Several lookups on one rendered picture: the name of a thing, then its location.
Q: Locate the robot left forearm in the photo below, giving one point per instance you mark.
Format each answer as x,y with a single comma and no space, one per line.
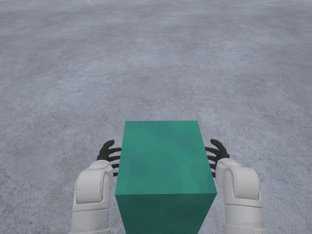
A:
91,198

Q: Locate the robot right forearm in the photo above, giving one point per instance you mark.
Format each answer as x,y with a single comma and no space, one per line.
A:
241,197

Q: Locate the right robot hand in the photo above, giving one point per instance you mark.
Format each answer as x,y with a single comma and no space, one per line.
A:
220,153

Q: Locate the left robot hand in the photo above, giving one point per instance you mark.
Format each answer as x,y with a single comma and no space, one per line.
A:
105,152

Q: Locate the carton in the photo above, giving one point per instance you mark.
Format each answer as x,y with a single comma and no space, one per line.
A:
165,183

